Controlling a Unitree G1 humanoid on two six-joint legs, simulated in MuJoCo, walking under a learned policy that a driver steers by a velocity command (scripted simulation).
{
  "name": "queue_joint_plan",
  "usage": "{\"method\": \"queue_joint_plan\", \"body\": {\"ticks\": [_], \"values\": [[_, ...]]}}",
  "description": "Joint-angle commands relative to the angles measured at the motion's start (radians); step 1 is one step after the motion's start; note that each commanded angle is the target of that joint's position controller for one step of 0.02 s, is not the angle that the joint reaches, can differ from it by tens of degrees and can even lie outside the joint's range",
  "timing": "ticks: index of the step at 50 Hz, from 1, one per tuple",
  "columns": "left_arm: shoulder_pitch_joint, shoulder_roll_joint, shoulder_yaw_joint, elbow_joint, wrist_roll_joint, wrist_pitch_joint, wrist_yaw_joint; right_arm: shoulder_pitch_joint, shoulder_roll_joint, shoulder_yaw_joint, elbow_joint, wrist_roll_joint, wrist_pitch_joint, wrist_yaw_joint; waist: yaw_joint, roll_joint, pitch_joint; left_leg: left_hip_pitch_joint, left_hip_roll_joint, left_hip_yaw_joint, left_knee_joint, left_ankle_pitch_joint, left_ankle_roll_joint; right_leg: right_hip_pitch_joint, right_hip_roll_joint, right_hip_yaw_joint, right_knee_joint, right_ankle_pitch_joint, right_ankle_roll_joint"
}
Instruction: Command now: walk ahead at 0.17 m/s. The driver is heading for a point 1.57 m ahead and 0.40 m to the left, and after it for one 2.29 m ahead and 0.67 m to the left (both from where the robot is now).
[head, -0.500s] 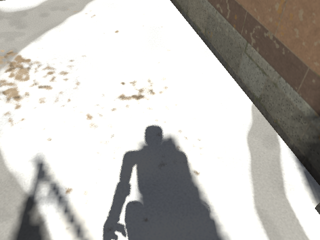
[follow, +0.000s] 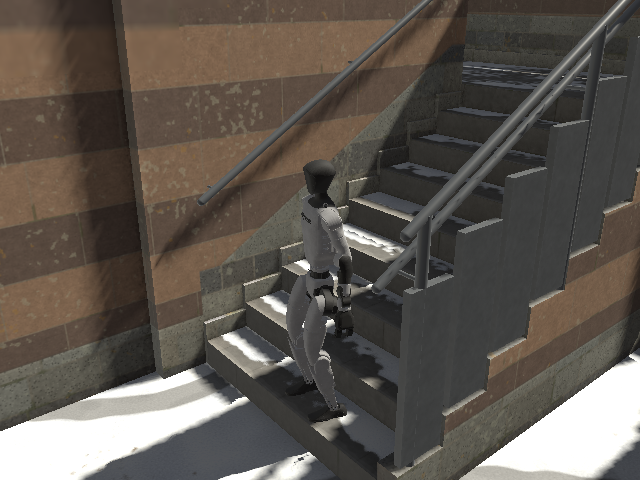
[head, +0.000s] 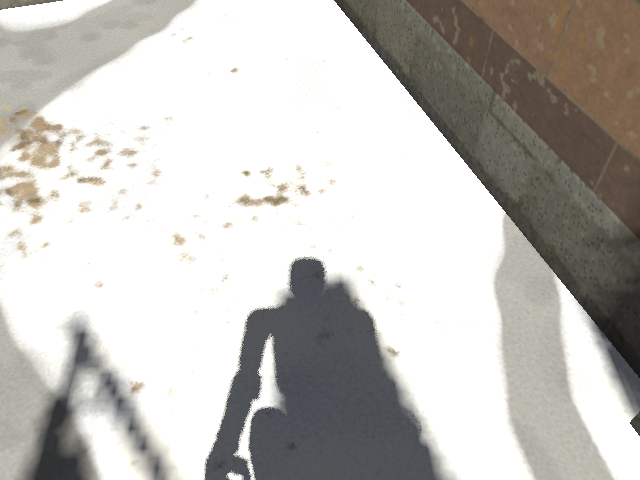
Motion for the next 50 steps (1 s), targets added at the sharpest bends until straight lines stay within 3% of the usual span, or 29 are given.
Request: {"method": "queue_joint_plan", "body": {"ticks": [1, 3, 6, 9, 11, 12, 13, 14, 17, 18, 20, 23, 26, 30, 33, 35, 36, 37, 38, 39, 40, 41, 42, 43, 44, 45, 46, 48, 50], "values": [[0.011, 0.075, 0.015, -0.037, -0.003, -0.016, 0.008, 0.083, -0.163, -0.044, -0.028, 0.015, -0.004, -0.013, -0.017, 0.106, 0.137, -0.117, 0.147, -0.206, -0.199, -0.422, 0.080, -0.109, 0.063, -0.098, 0.083, -0.169, -0.062], [-0.050, 0.082, 0.019, -0.078, -0.013, -0.047, -0.005, 0.107, -0.179, -0.057, -0.042, 0.021, -0.016, -0.020, -0.041, 0.147, 0.179, -0.091, 0.239, -0.326, -0.228, -0.529, 0.153, -0.230, 0.055, -0.117, 0.190, -0.211, -0.087], [-0.096, 0.051, 0.013, -0.114, -0.014, -0.097, -0.034, 0.147, -0.189, -0.072, -0.045, 0.031, -0.026, -0.031, -0.054, 0.140, 0.190, -0.030, 0.306, -0.387, -0.190, -0.373, 0.206, -0.307, 0.017, -0.108, 0.205, -0.242, -0.122], [0.008, 0.053, 0.014, -0.100, -0.013, -0.121, -0.055, 0.087, -0.201, -0.086, -0.059, 0.051, -0.040, -0.026, 0.012, 0.131, 0.153, -0.151, 0.289, -0.325, -0.098, -0.318, 0.189, -0.155, 0.044, -0.143, 0.231, -0.214, -0.147], [0.204, 0.080, 0.031, -0.048, -0.022, -0.135, -0.054, -0.022, -0.183, -0.081, -0.087, 0.054, -0.055, -0.024, 0.117, 0.090, 0.124, -0.332, 0.197, -0.212, 0.072, -0.257, 0.136, 0.062, 0.060, -0.119, 0.157, -0.200, -0.170], [0.356, 0.160, 0.056, -0.006, -0.014, -0.144, -0.050, -0.077, -0.131, -0.067, -0.127, 0.057, -0.065, -0.016, 0.154, -0.103, 0.110, -0.506, 0.068, -0.065, 0.375, -0.203, 0.067, 0.198, -0.076, 0.139, 0.004, -0.333, -0.242], [0.443, 0.251, 0.077, -0.005, 0.000, -0.152, -0.061, -0.082, -0.115, -0.064, -0.161, 0.053, -0.086, -0.013, 0.153, -0.301, 0.069, -0.712, -0.014, 0.000, 0.732, -0.295, 0.020, 0.338, -0.305, 0.598, -0.175, -0.322, -0.365], [0.368, 0.205, 0.057, -0.026, 0.013, -0.164, -0.060, -0.096, -0.139, -0.068, -0.174, 0.046, -0.112, -0.005, 0.102, -0.144, 0.075, -0.808, 0.036, -0.123, 0.851, -0.257, 0.034, 0.330, -0.354, 0.670, -0.166, -0.268, -0.399], [0.215, 0.130, 0.025, -0.086, -0.011, -0.162, -0.064, -0.057, -0.161, -0.083, -0.143, 0.028, -0.110, 0.012, 0.006, 0.018, 0.109, -0.821, 0.170, -0.105, 0.856, -0.020, 0.028, 0.231, -0.265, 0.356, -0.115, 0.047, -0.300], [0.211, 0.080, 0.007, -0.107, 0.008, -0.155, -0.064, -0.052, -0.160, -0.086, -0.135, 0.028, -0.101, 0.026, 0.001, 0.032, 0.091, -0.745, 0.193, -0.092, 0.771, 0.050, 0.016, 0.182, -0.202, 0.239, -0.112, 0.148, -0.272], [0.262, 0.080, -0.004, -0.102, 0.031, -0.155, -0.049, -0.093, -0.152, -0.089, -0.146, 0.017, -0.092, 0.050, 0.003, -0.031, 0.073, -0.718, 0.177, -0.057, 0.727, 0.216, 0.013, 0.158, -0.137, 0.128, -0.078, 0.321, -0.239], [0.302, 0.105, -0.012, -0.095, 0.010, -0.158, 0.006, -0.320, -0.126, -0.077, -0.238, 0.007, -0.108, 0.065, 0.037, -0.052, 0.139, -0.686, 0.143, -0.032, 0.382, 0.501, -0.002, 0.083, -0.085, 0.060, -0.093, 0.240, -0.211], [0.290, 0.116, -0.020, -0.113, 0.013, -0.143, 0.037, -0.356, -0.116, -0.067, -0.252, -0.011, -0.114, 0.102, 0.045, -0.066, 0.136, -0.475, 0.093, 0.018, 0.200, 0.808, 0.007, -0.106, -0.031, -0.016, 0.007, 0.132, -0.175], [0.323, 0.089, -0.031, -0.105, 0.000, -0.137, 0.020, -0.463, -0.097, -0.050, -0.302, -0.019, -0.110, 0.126, 0.094, -0.056, 0.139, -0.467, 0.094, 0.016, 0.183, 0.825, 0.052, -0.083, -0.041, -0.008, 0.192, 0.093, -0.169], [0.357, 0.108, -0.022, -0.104, -0.002, -0.114, 0.011, -0.596, -0.099, -0.035, -0.355, 0.004, -0.134, 0.140, 0.152, -0.032, 0.179, -0.626, 0.127, -0.004, 0.069, 0.709, 0.034, 0.122, -0.083, 0.061, 0.323, 0.144, -0.194], [0.349, 0.113, -0.017, -0.108, -0.002, -0.092, 0.010, -0.594, -0.117, -0.036, -0.351, 0.014, -0.153, 0.134, 0.149, -0.037, 0.176, -0.619, 0.148, -0.010, -0.008, 0.627, 0.020, 0.214, -0.087, 0.089, 0.415, 0.280, -0.191], [0.310, 0.143, -0.005, -0.110, 0.007, -0.092, 0.001, -0.479, -0.149, -0.048, -0.316, 0.019, -0.157, 0.126, 0.088, -0.039, 0.128, -0.465, 0.158, -0.023, -0.035, 0.596, 0.045, 0.177, -0.091, 0.100, 0.537, 0.395, -0.199], [0.308, 0.146, -0.005, -0.106, 0.023, -0.104, -0.024, -0.294, -0.202, -0.075, -0.254, 0.008, -0.164, 0.118, 0.008, 0.023, 0.007, -0.214, 0.095, 0.046, -0.011, 0.649, 0.071, 0.137, -0.055, 0.079, 0.709, 0.589, -0.192], [0.263, 0.148, -0.005, -0.108, 0.018, -0.115, -0.042, -0.032, -0.231, -0.085, -0.159, 0.001, -0.156, 0.108, -0.123, 0.080, -0.081, 0.163, 0.154, 0.011, -0.048, 0.839, 0.113, -0.090, -0.014, 0.032, 1.037, 0.478, -0.154], [0.323, 0.031, -0.026, -0.100, 0.030, -0.139, -0.062, 0.169, -0.278, -0.079, -0.091, -0.040, -0.143, 0.102, -0.130, 0.318, -0.250, 0.685, 0.336, -0.099, 0.335, 1.407, 0.198, -0.542, 0.167, 0.016, 1.555, -0.641, -0.098], [0.392, 0.097, -0.035, -0.120, -0.030, -0.169, -0.075, 0.222, -0.284, -0.083, -0.076, -0.027, -0.146, 0.092, -0.153, 0.357, -0.481, 0.927, 0.466, -0.328, 0.442, 1.356, 0.330, -0.740, 0.147, 0.186, 1.607, -0.618, -0.082], [0.283, 0.133, -0.030, -0.183, -0.049, -0.184, -0.079, 0.212, -0.311, -0.099, -0.084, -0.011, -0.131, 0.086, -0.175, 0.303, -0.545, 0.944, 0.522, -0.480, 0.290, 0.886, 0.409, -0.864, 0.095, 0.168, 1.550, -0.582, -0.066], [0.188, 0.136, -0.037, -0.234, -0.055, -0.185, -0.072, 0.146, -0.297, -0.094, -0.091, -0.015, -0.112, 0.072, -0.135, 0.105, -0.479, 0.771, 0.500, -0.547, 0.117, 0.327, 0.385, -0.874, 0.029, 0.086, 1.419, -0.468, -0.071], [0.101, 0.144, -0.026, -0.247, -0.030, -0.165, -0.044, -0.026, -0.253, -0.081, -0.137, -0.015, -0.105, 0.062, -0.077, -0.089, -0.306, 0.454, 0.474, -0.562, -0.037, 0.160, 0.351, -0.804, 0.010, -0.020, 1.403, -0.363, -0.051], [0.087, 0.143, -0.016, -0.255, -0.020, -0.152, -0.033, -0.140, -0.248, -0.068, -0.175, -0.025, -0.131, 0.057, -0.010, -0.106, -0.219, 0.198, 0.535, -0.609, -0.065, 0.208, 0.369, -0.720, -0.030, 0.055, 1.257, -0.196, -0.055], [0.078, 0.115, -0.012, -0.252, 0.004, -0.124, -0.026, -0.242, -0.226, -0.060, -0.183, -0.016, -0.147, 0.062, 0.055, -0.109, -0.071, -0.091, 0.459, -0.474, -0.098, 0.403, 0.323, -0.584, -0.071, 0.056, 1.084, -0.160, -0.033], [0.094, 0.073, -0.011, -0.257, 0.018, -0.115, -0.026, -0.273, -0.186, -0.049, -0.175, -0.010, -0.145, 0.067, 0.085, -0.030, -0.006, -0.247, 0.374, -0.323, -0.114, 0.420, 0.270, -0.483, -0.096, 0.061, 0.902, -0.141, -0.025], [-0.005, 0.058, -0.012, -0.310, 0.024, -0.133, -0.024, -0.229, -0.191, -0.046, -0.151, -0.012, -0.144, 0.046, 0.062, 0.091, 0.035, -0.360, 0.259, -0.148, -0.154, 0.551, 0.221, -0.360, -0.072, 0.000, 0.594, 0.020, -0.016], [-0.073, 0.059, -0.011, -0.321, 0.023, -0.151, -0.036, -0.169, -0.239, -0.060, -0.129, 0.007, -0.144, 0.028, 0.033, 0.115, -0.018, -0.310, 0.210, -0.072, -0.150, 0.598, 0.189, -0.227, -0.009, -0.053, 0.358, 0.220, -0.028]]}}
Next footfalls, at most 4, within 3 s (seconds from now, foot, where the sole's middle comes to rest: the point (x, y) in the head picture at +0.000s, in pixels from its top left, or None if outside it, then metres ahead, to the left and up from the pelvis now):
0.76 left None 0.53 0.08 -0.95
1.20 right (387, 401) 0.79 -0.16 -0.95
1.76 left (292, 323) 1.03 0.10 -0.95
2.26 right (361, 296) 1.13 -0.10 -0.95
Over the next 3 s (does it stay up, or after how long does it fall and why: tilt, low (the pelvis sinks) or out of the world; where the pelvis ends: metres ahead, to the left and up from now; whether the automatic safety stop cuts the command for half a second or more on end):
stays up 1.12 0.19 -0.17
